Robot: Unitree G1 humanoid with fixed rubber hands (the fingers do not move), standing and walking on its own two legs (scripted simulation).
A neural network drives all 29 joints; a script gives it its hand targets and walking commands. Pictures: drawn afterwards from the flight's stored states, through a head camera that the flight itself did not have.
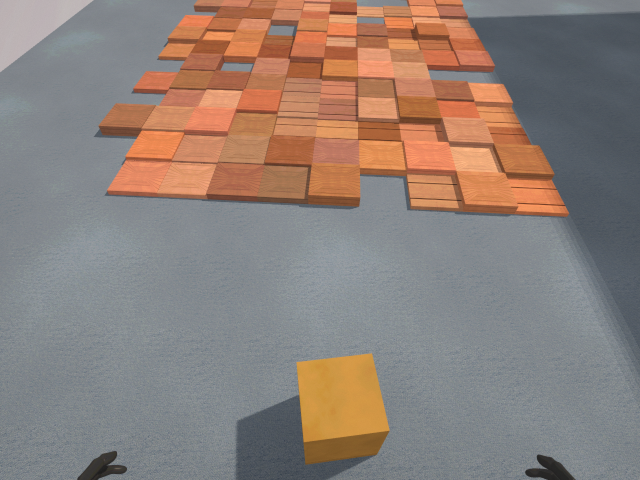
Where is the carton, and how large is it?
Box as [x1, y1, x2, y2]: [296, 353, 389, 464]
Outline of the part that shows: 371,353 296,362 305,464 377,453 389,430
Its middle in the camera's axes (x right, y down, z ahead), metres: +0.05 +0.48 +1.08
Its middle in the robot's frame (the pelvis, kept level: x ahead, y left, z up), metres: +0.40 -0.05 -0.66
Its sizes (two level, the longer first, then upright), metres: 0.210 0.200 0.250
